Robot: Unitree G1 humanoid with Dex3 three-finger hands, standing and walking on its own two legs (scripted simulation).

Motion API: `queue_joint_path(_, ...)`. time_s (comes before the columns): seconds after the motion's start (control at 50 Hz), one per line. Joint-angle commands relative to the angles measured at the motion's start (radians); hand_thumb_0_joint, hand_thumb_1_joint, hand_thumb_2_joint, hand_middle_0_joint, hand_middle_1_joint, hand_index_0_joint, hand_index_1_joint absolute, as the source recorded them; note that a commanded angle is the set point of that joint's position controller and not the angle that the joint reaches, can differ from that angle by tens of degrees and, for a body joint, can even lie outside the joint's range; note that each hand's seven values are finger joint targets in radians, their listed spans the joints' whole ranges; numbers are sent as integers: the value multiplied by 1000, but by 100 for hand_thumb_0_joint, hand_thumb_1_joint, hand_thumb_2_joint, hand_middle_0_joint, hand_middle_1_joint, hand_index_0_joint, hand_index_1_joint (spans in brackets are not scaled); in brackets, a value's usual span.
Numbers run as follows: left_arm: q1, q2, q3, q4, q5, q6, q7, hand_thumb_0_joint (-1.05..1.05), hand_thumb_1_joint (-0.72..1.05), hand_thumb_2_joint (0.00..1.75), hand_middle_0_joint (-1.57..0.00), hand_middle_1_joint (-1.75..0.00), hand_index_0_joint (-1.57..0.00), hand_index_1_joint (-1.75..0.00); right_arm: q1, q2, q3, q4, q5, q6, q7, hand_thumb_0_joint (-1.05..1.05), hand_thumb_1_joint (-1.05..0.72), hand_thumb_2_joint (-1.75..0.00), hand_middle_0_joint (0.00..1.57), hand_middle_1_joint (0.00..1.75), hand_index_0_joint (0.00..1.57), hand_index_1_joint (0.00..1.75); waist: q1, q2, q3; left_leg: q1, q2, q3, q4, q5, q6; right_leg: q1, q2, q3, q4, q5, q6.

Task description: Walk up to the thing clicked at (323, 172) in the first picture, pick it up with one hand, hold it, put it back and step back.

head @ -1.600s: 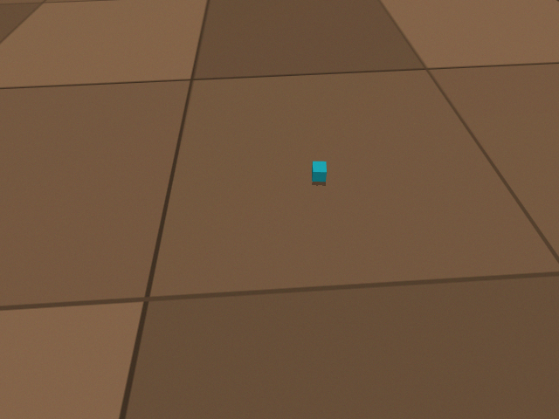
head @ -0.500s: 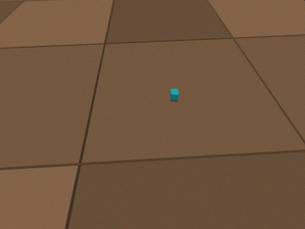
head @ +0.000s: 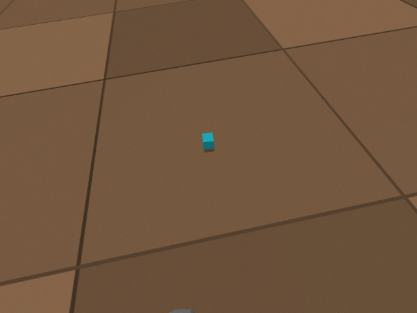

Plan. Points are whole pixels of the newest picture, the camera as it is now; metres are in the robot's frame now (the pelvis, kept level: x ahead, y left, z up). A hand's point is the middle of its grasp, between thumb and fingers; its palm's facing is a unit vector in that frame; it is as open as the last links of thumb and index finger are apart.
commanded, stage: walk up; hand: left
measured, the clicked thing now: (208, 140) +1.25 +0.14 -0.73
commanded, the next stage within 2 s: none
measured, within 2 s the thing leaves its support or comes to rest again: neither
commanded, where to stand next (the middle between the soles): +0.84 -0.05 m, yaw -7 degrees
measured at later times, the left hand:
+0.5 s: hand (126, 221) +0.36 +0.27 -0.13, palm faces -0.21 -0.91 -0.37, open 7.3 cm
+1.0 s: hand (139, 183) +0.50 +0.27 -0.15, palm faces -0.15 -0.91 -0.38, open 7.4 cm
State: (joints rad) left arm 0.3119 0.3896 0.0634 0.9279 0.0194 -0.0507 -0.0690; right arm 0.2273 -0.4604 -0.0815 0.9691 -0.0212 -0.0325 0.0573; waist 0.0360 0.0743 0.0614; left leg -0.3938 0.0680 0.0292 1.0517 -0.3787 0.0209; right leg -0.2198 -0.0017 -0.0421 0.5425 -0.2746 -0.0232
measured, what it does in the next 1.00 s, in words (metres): walks ahead: left foot, then right foot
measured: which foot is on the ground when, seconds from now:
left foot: up 0.00-0.18, down 0.20-0.60, up 0.62-0.98, down 1.00-1.00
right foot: down 0.00-0.22, up 0.24-0.56, down 0.58-1.00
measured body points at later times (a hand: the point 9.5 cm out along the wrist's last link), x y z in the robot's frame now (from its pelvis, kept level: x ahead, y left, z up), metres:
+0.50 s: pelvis +0.23 +0.01 +0.00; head +0.25 +0.01 +0.45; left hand +0.37 +0.32 -0.10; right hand +0.22 -0.32 -0.10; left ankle +0.21 +0.14 -0.73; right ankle +0.32 -0.15 -0.70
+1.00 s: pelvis +0.44 -0.01 -0.01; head +0.45 +0.00 +0.44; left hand +0.50 +0.32 -0.12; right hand +0.49 -0.34 -0.11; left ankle +0.55 +0.11 -0.73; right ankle +0.37 -0.14 -0.73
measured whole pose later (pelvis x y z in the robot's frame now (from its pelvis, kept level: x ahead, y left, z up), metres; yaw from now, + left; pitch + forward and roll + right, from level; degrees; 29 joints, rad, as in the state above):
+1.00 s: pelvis +0.44 -0.01 -0.01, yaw -7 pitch -2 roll -1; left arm 0.38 0.44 0.04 0.86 0.02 -0.07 -0.05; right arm 0.27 -0.43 -0.08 0.86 -0.02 -0.07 0.08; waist 0.04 0.01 0.04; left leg -0.40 0.07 0.06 0.61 -0.19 0.01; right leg -0.17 -0.05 -0.04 0.63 -0.43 0.01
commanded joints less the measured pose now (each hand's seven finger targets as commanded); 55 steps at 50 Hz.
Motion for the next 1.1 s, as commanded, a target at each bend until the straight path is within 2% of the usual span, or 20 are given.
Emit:
queue_joint_path(0.0, -25, 299, 75, -106, -12, -36, 24, 0, 90, 90, -20, -30, -20, -30, 16, -169, -44, -107, -3, -28, 16, 0, -90, -90, 20, 30, 20, 30, -20, -219, 63, -106, 53, -41, -198, 46, -20, -20, -217, 303, -348, -202, -190)
queue_joint_path(0.1, -42, 312, 73, -153, -5, -47, 23, 0, 90, 90, -20, -30, -20, -30, -48, -153, -55, -160, -8, -44, 21, 0, -90, -90, 20, 30, 20, 30, -18, -173, 32, 29, 38, -2, -395, 159, -23, -69, -217, 239, -289, -131, -176)
queue_joint_path(0.16, -45, 279, 55, -162, -2, -46, 24, 0, 90, 90, -20, -30, -20, -30, 94, -157, -70, -134, -10, -62, 8, 0, -90, -90, 20, 30, 20, 30, -102, -92, -48, 320, -40, 72, -505, 201, -5, -147, -158, 150, -32, 142, -129)
queue_joint_path(0.18, -8, 231, 41, -167, -2, -44, 26, 0, 90, 90, -20, -30, -20, -30, 227, -201, -89, -105, -16, -71, -5, 0, -90, -90, 20, 30, 20, 30, -161, 56, -130, 494, -8, -1, -576, 95, 39, -206, -83, 84, 266, 240, -97)
queue_joint_path(0.2, 52, 136, 15, -179, -19, -43, 31, 0, 90, 90, -20, -30, -20, -30, 291, -281, -109, -118, -34, -83, -17, 0, -90, -90, 20, 30, 20, 30, -156, 283, -180, 617, 261, -430, -699, -65, 118, -408, 48, 62, 557, -84, -36)
queue_joint_path(0.22, 55, 225, 34, -162, -18, -39, 45, 0, 90, 90, -20, -30, -20, -30, 232, -326, -116, -147, 1, -81, -16, 0, -90, -90, 20, 30, 20, 30, -140, 172, -156, 536, 396, -722, -836, -214, 231, -486, 80, 145, 664, -275, -41)
queue_joint_path(0.26, 12, 280, 35, -136, -19, -38, 47, 0, 90, 90, -20, -30, -20, -30, 118, -265, -89, -180, 22, -77, -18, 0, -90, -90, 20, 30, 20, 30, -84, -9, 14, 310, 343, -496, -822, -170, 229, -461, -25, 197, 690, -144, -33)
queue_joint_path(0.34, 35, 227, 36, -107, -26, -32, 14, 0, 90, 90, -20, -30, -20, -30, 81, -208, -57, -189, 11, -87, -20, 0, -90, -90, 20, 30, 20, 30, -52, 82, 23, 217, 219, -151, -798, 214, 186, -337, -74, 116, 448, -69, 8)
queue_joint_path(0.4, -64, 203, 31, -155, -17, -31, -2, 0, 90, 90, -20, -30, -20, -30, 108, -229, -61, -198, 5, -87, -22, 0, -90, -90, 20, 30, 20, 30, -72, 106, 5, 274, 239, -91, -769, 373, 214, -318, -96, 57, 254, -58, 14)
queue_joint_path(0.48, -79, 198, 42, -140, -11, -28, -10, 0, 90, 90, -20, -30, -20, -30, 78, -225, -56, -219, 13, -73, -18, 0, -90, -90, 20, 30, 20, 30, -55, 78, -28, 189, 185, -20, -703, 272, 158, -129, -38, -16, 94, 107, -8)
queue_joint_path(0.56, 152, 294, 93, -76, -6, -45, 14, 0, 90, 90, -20, -30, -20, -30, 93, -138, -18, -236, 12, -59, -17, 0, -90, -90, 20, 30, 20, 30, 95, -241, -148, -38, 61, 97, -163, 203, 83, 322, -50, 72, -68, -38, -56)
queue_joint_path(0.58, 191, 394, 114, -98, -5, -56, 30, 0, 90, 90, -20, -30, -20, -30, 156, -69, 8, -257, 20, -55, -15, 0, -90, -90, 20, 30, 20, 30, 78, -429, -188, -244, -60, 82, 86, -144, 29, 416, -346, 590, -221, -189, -151)
queue_joint_path(0.6, 145, 416, 104, -111, -17, -53, 29, 0, 90, 90, -20, -30, -20, -30, 102, -183, -24, -236, 16, -42, -27, 0, -90, -90, 20, 30, 20, 30, 79, -296, -140, -270, -28, -32, 174, -179, 26, 288, -426, 776, -289, -287, -265)
queue_joint_path(0.72, -6, 291, 65, -150, -25, -62, 41, 0, 90, 90, -20, -30, -20, -30, 174, -163, -27, -146, 15, -31, -7, 0, -90, -90, 20, 30, 20, 30, -30, -226, -4, -148, 46, -56, -17, 50, -1, 2, -237, 277, -252, 69, -204)
queue_joint_path(0.88, 4, 321, 67, -171, -11, -63, 34, 0, 90, 90, -20, -30, -20, -30, 16, -140, -42, -195, 2, -46, 22, 0, -90, -90, 20, 30, 20, 30, -1, -203, 8, 9, 24, 20, -379, 167, -16, -110, -234, 191, -250, -149, -189)
queue_joint_path(0.96, -11, 262, 37, -176, -3, -55, 36, 0, 90, 90, -20, -30, -20, -30, 200, -181, -67, -138, -1, -66, 4, 0, -90, -90, 20, 30, 20, 30, -126, -51, -85, 382, -39, 36, -509, 120, 25, -224, -171, 103, 100, 81, -117)
queue_joint_path(0.98, 40, 185, 13, -179, -11, -54, 37, 0, 90, 90, -20, -30, -20, -30, 300, -254, -88, -124, -14, -76, -10, 0, -90, -90, 20, 30, 20, 30, -160, 189, -150, 493, 131, -233, -660, -82, 83, -320, -74, 15, 455, 88, -59)
queue_joint_path(1.0, 53, 186, 16, -173, -24, -48, 44, 0, 90, 90, -20, -30, -20, -30, 292, -321, -98, -156, -1, -79, -16, 0, -90, -90, 20, 30, 20, 30, -140, 245, -98, 513, 361, -679, -832, -158, 172, -534, 63, 16, 596, -238, -21)
queue_joint_path(1.02, 3, 279, 30, -151, -13, -39, 61, 0, 90, 90, -20, -30, -20, -30, 242, -316, -97, -161, 26, -72, -15, 0, -90, -90, 20, 30, 20, 30, -123, 83, -34, 377, 386, -674, -814, -170, 228, -522, -16, 127, 667, -249, -35)
queue_joint_path(1.08, 63, 263, 31, -95, -30, -35, 47, 0, 90, 90, -20, -30, -20, -30, 127, -217, -55, -188, 25, -74, -27, 0, -90, -90, 20, 30, 20, 30, -49, 51, 9, 281, 241, -312, -778, 123, 168, -424, -84, 139, 570, -89, -29)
